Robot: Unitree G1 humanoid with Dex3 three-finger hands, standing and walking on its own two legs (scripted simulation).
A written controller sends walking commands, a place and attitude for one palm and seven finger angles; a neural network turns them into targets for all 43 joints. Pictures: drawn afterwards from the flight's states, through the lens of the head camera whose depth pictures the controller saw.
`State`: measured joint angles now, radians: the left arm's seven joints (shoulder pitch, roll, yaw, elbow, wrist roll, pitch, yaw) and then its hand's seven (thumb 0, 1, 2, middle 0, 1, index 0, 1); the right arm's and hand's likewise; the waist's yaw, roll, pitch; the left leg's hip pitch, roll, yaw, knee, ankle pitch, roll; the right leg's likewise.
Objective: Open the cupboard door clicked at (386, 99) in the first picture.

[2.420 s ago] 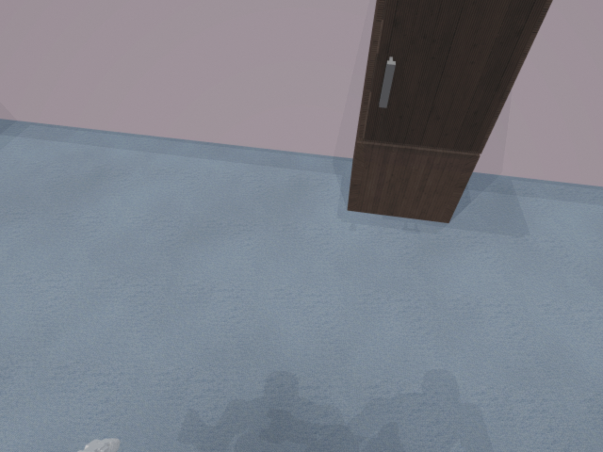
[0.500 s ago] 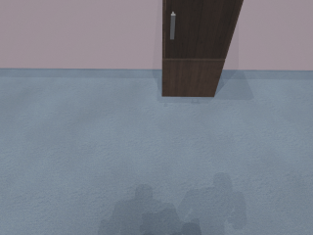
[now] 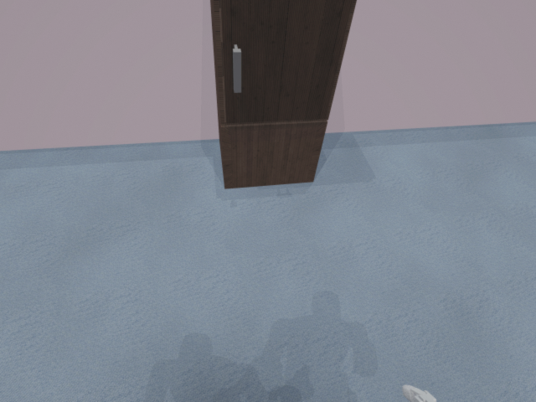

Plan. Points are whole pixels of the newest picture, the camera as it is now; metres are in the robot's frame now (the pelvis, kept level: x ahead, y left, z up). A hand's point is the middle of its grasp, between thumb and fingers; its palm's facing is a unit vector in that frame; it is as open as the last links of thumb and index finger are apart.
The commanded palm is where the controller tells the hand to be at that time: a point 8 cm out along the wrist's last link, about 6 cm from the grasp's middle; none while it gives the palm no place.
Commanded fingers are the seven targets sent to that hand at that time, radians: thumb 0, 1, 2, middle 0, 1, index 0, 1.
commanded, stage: walk to a spot facing it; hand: left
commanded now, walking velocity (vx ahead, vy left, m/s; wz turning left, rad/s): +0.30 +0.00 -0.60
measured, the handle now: (236, 68) +1.15 +0.25 -0.09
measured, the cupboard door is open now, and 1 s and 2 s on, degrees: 0 0 0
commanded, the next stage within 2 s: turn to face it in 1.26 s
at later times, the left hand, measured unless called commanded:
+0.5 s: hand (250, 272) +0.40 +0.08 -0.16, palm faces -0.42 -0.89 -0.16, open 7.4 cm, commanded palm none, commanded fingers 0.00 0.90 0.90 -0.20 -0.30 -0.20 -0.30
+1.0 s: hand (240, 235) +0.50 +0.12 -0.18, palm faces -0.46 -0.86 -0.20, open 7.4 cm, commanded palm none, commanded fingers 0.00 0.90 0.90 -0.20 -0.30 -0.20 -0.30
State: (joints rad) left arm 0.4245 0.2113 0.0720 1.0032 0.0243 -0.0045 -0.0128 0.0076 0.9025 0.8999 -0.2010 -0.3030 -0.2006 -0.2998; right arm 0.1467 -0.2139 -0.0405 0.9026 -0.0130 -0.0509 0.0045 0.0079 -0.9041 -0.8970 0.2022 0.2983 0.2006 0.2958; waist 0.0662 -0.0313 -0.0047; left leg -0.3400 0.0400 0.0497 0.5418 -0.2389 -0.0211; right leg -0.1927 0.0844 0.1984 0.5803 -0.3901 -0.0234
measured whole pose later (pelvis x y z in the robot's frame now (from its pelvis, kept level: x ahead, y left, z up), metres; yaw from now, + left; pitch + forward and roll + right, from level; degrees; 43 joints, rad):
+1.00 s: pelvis +0.38 -0.05 +0.00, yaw -35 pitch -1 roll -2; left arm 0.32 0.25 0.10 0.99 0.03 0.02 -0.02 0.01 0.91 0.90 -0.20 -0.30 -0.20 -0.30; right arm 0.13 -0.16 -0.01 0.87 -0.03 -0.07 0.00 0.00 -0.90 -0.90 0.20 0.30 0.20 0.30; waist 0.05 -0.04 0.02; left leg -0.33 0.11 0.18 0.62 -0.26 0.03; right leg -0.40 0.02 0.01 1.05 -0.47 -0.01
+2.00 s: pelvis +0.47 -0.12 +0.01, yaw -35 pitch +2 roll -2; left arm 0.17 0.24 0.09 0.97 0.02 0.06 0.02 0.01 0.91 0.90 -0.20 -0.30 -0.20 -0.30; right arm 0.25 -0.18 -0.06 0.95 -0.02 0.01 0.00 0.01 -0.91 -0.90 0.21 0.30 0.20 0.30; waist -0.02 -0.02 0.06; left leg -0.32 -0.01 0.04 0.47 -0.18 0.06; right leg -0.46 -0.07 -0.01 1.02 -0.41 0.08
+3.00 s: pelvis +0.43 -0.16 +0.00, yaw +3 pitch +1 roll +1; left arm 0.13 0.24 0.06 0.86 0.01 0.04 0.01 0.01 0.91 0.90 -0.20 -0.30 -0.20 -0.30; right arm 0.20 -0.23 -0.06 0.91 -0.02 0.05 0.02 0.01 -0.90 -0.90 0.21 0.30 0.21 0.30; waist -0.03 0.02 0.07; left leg -0.30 -0.04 -0.10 0.54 -0.25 -0.01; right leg -0.33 -0.04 -0.02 0.69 -0.37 0.08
